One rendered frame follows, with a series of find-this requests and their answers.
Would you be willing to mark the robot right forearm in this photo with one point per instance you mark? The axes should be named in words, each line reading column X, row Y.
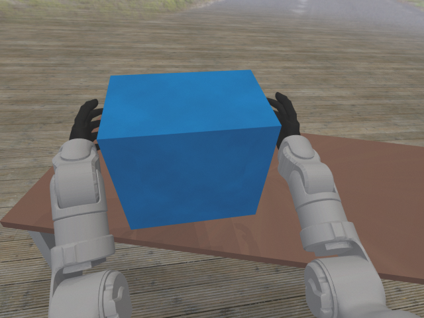
column 325, row 229

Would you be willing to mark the robot right hand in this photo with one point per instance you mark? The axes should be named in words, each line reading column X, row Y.
column 286, row 116

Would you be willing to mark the carton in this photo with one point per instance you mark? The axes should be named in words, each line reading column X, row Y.
column 187, row 147

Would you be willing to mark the robot left hand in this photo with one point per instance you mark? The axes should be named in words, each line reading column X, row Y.
column 83, row 125

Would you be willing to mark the robot right upper arm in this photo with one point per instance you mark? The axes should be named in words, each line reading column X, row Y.
column 346, row 287

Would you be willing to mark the robot left upper arm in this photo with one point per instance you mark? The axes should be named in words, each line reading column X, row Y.
column 102, row 294

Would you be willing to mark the robot left forearm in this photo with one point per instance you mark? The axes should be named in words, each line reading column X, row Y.
column 79, row 206

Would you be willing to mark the table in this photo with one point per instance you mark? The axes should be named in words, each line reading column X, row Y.
column 380, row 184

